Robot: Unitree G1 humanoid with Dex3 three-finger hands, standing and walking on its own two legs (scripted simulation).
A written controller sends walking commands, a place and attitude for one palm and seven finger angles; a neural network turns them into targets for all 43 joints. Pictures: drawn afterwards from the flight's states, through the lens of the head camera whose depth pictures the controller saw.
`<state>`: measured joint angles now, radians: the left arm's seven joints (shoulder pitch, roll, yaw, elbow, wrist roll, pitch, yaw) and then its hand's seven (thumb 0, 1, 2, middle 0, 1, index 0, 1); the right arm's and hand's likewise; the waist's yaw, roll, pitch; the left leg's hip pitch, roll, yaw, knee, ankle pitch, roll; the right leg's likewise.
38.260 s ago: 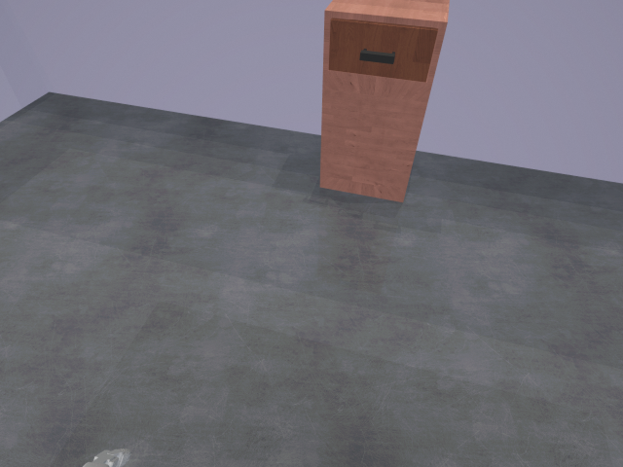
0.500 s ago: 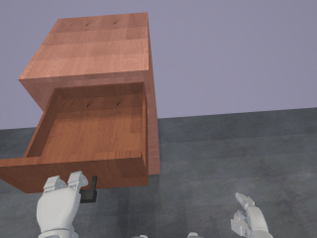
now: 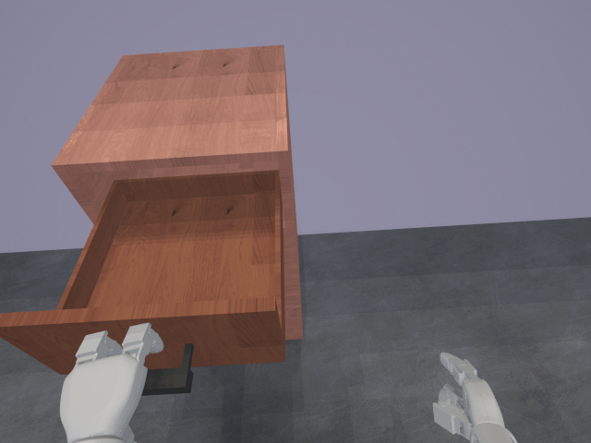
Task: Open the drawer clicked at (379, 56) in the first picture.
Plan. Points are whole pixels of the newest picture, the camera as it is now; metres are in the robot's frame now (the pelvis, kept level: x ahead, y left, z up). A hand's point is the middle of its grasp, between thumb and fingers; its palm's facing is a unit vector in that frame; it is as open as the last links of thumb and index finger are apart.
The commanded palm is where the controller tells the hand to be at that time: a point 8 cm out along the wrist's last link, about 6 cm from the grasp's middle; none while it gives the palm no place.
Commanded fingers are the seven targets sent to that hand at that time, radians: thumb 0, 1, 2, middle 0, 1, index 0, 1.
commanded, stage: lift the hand off the handle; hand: left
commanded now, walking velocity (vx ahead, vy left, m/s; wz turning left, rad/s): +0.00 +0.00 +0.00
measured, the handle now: (149, 367) +0.22 +0.24 -0.03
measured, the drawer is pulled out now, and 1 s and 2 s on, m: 0.30 0.29 0.29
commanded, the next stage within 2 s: draw the hand back to the body in 1.58 s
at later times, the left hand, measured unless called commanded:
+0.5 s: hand (120, 387) +0.17 +0.24 +0.03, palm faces +0.02 -0.12 -0.99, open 13.3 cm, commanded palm +0.15 +0.24 +0.10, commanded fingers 0.00 -0.50 0.30 -0.30 -1.20 -0.30 -1.20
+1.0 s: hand (103, 362) +0.18 +0.24 +0.08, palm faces +0.09 -0.11 -0.99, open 13.7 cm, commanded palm +0.15 +0.24 +0.14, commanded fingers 0.00 -0.50 0.30 -0.30 -1.20 -0.30 -1.20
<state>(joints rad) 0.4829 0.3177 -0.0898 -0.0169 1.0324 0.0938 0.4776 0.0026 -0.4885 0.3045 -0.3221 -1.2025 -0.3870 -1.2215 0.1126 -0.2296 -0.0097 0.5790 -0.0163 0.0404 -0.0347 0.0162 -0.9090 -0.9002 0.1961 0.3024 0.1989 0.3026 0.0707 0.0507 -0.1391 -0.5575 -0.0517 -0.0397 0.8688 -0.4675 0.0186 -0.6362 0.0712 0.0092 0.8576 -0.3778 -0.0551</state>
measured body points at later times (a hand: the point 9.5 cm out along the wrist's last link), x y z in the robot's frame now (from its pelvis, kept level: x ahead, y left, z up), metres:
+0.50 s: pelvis +0.01 +0.01 +0.01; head +0.02 -0.02 +0.46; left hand +0.17 +0.24 +0.08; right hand +0.23 -0.20 -0.08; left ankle -0.02 +0.11 -0.70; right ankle +0.03 -0.08 -0.70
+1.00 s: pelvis +0.01 +0.00 +0.02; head +0.01 -0.03 +0.47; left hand +0.17 +0.24 +0.14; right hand +0.24 -0.20 -0.06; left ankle -0.02 +0.11 -0.70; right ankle +0.03 -0.09 -0.70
